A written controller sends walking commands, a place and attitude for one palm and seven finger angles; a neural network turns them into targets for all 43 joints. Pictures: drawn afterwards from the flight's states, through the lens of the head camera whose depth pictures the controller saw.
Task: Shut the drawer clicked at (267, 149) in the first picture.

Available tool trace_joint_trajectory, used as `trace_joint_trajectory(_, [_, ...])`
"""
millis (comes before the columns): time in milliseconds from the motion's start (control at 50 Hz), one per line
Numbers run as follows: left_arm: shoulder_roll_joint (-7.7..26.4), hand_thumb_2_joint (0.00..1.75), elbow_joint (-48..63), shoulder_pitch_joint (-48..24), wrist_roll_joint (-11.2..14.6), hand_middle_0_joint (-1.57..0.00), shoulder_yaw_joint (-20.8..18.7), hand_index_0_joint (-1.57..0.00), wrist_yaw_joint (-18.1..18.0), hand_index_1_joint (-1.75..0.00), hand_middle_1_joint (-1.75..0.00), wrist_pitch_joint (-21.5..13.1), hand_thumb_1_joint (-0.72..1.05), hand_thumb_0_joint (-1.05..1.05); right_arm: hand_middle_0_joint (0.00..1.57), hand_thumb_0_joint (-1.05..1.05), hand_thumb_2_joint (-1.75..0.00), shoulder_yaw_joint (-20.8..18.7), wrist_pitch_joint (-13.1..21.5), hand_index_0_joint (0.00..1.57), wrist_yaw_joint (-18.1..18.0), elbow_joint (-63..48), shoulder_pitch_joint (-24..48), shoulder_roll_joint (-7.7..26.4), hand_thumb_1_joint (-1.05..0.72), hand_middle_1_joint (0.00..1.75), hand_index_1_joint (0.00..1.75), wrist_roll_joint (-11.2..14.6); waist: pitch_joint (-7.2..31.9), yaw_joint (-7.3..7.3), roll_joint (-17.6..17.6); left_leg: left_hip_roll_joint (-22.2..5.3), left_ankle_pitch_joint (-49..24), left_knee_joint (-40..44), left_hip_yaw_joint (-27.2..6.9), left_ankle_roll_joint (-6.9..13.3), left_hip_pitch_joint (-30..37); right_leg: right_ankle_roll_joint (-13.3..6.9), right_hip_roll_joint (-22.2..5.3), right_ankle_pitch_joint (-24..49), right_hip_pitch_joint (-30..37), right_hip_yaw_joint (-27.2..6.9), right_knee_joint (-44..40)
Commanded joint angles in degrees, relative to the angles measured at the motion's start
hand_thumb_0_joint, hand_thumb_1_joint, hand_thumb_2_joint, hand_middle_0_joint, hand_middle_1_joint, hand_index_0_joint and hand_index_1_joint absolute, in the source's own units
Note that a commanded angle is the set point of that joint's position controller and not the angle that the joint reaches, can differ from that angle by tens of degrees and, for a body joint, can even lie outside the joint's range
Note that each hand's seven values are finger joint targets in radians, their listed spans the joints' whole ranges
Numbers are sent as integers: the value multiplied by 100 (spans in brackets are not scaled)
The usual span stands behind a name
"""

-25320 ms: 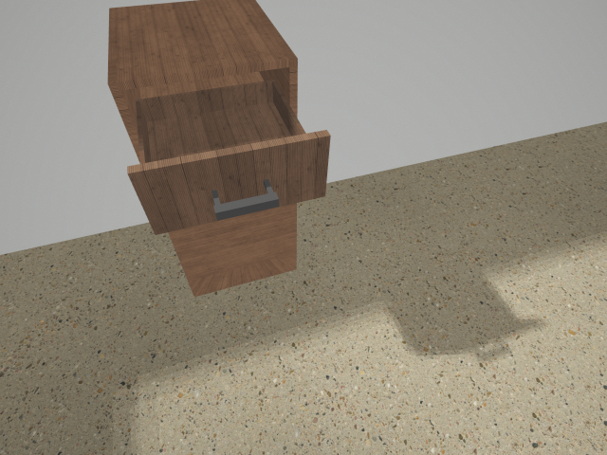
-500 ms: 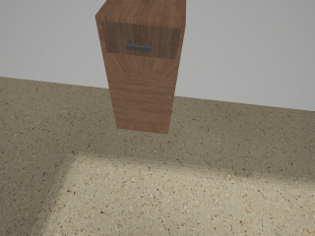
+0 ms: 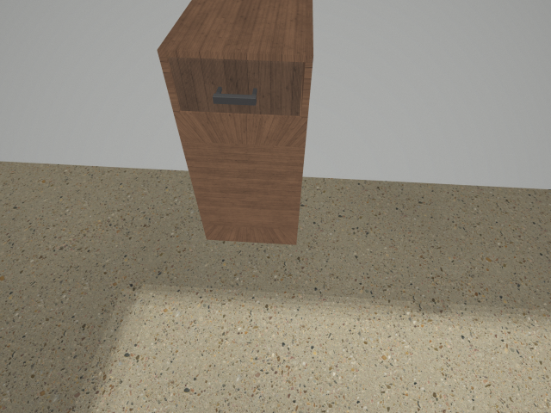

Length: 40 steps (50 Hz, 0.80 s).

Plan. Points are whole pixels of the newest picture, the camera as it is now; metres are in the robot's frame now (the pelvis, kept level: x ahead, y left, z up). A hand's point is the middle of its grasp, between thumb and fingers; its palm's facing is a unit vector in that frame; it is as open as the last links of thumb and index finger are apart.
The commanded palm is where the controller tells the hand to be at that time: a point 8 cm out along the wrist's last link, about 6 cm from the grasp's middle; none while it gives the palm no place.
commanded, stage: let the arm hang, fingers relaxed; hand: left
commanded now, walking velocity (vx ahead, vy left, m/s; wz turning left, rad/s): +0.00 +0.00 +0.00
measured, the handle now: (235, 95) +0.89 +0.16 -0.02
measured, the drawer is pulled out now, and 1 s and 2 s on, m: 0.00 0.00 0.00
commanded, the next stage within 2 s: look to check the result in 0.22 s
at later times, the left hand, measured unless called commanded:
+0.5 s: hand out of the picture +0.01 +0.15 -0.18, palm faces +0.03 -0.98 -0.17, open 7.4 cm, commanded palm none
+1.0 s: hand out of the picture +0.02 +0.16 -0.18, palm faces +0.02 -0.98 -0.18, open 7.4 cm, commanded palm none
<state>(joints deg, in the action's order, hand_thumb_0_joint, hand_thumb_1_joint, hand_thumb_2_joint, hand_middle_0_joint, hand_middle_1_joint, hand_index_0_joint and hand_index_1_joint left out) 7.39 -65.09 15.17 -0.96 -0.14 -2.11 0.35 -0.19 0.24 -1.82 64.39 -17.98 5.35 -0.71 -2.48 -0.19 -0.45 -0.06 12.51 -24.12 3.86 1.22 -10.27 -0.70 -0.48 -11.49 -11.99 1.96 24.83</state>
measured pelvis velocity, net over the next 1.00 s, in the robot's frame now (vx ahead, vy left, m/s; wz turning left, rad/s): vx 0.02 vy -0.01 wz -0.01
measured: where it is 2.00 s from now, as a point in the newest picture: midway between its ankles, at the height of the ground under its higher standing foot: outside the picture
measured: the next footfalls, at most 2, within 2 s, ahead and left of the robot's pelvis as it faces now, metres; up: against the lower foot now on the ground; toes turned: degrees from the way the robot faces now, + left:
none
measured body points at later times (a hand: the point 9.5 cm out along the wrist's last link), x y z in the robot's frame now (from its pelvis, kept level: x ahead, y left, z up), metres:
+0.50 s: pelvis +0.01 -0.01 +0.00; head +0.03 -0.01 +0.45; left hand +0.01 +0.21 -0.16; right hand -0.01 -0.22 -0.16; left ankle +0.01 +0.11 -0.74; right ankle +0.02 -0.11 -0.74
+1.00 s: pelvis +0.02 -0.01 +0.00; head +0.04 -0.01 +0.45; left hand +0.02 +0.21 -0.16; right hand +0.00 -0.21 -0.16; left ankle +0.01 +0.11 -0.74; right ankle +0.02 -0.11 -0.74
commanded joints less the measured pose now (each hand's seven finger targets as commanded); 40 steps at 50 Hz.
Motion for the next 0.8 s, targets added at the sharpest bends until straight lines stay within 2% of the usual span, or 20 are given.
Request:
trace_joint_trajectory(0, [557,90,132,492,32,-20,-127,-20,-29,-30,-30,-108,90,0,20,0,-90,-111,41,20,-43,-43,-517,529,-90,30,30,-6,-290,4,-69,-568,-262,532,-553,123,-198,-189,-466,138,-135,-502,-528])
trace_joint_trajectory(100, [573,90,162,458,33,-20,-133,-20,-27,-30,-30,-112,90,0,20,0,-90,-125,24,20,-36,-24,-519,519,-90,30,30,-8,-351,-7,47,-553,-159,521,-517,106,-165,-188,-475,-10,-175,-508,-610])
trace_joint_trajectory(140, [596,90,162,433,36,-20,-139,-20,-23,-30,-30,-113,90,0,20,0,-90,-128,25,20,-35,-15,-503,540,-90,30,30,-11,-309,-15,-39,-544,-167,516,-518,105,-102,-193,-478,-19,-179,-526,-619])
trace_joint_trajectory(300, [623,90,147,427,42,-20,-142,-20,-27,-30,-30,-147,90,0,20,0,-90,-129,43,20,-46,-4,-493,598,-90,30,30,4,-155,-23,86,-574,-458,464,-478,90,40,-196,-501,356,-28,-546,-604])
trace_joint_trajectory(360, [615,90,118,446,40,-20,-141,-20,-32,-30,-30,-149,90,0,20,0,-90,-133,39,20,-51,-4,-455,615,-90,30,30,8,-191,-22,-38,-576,-508,452,-474,81,69,-200,-495,394,-47,-542,-612])
trace_joint_trajectory(440, [603,90,92,446,47,-20,-131,-20,-27,-30,-30,-150,90,0,20,0,-90,-121,32,20,-53,30,-452,616,-90,30,30,0,-200,-33,39,-567,-417,473,-466,68,80,-198,-506,299,-25,-554,-681])
trace_joint_trajectory(520, [603,90,86,436,49,-20,-127,-20,-27,-30,-30,-145,90,0,20,0,-90,-118,26,20,-53,32,-439,604,-90,30,30,0,-241,-34,-87,-576,-379,488,-470,63,80,-196,-496,222,-51,-571,-706])
trace_joint_trajectory(620, [586,90,76,443,49,-20,-117,-20,-25,-30,-30,-143,90,0,20,0,-90,-121,18,20,-54,35,-418,619,-90,30,30,0,-311,-36,24,-585,-335,501,-465,60,85,-184,-488,173,-106,-552,-728])
trace_joint_trajectory(780, [607,90,85,424,46,-20,-131,-20,-33,-30,-30,-163,90,0,20,0,-90,-127,47,20,-66,46,-407,639,-90,30,30,8,-165,-37,-5,-626,-617,497,-459,67,186,-180,-494,581,36,-534,-630])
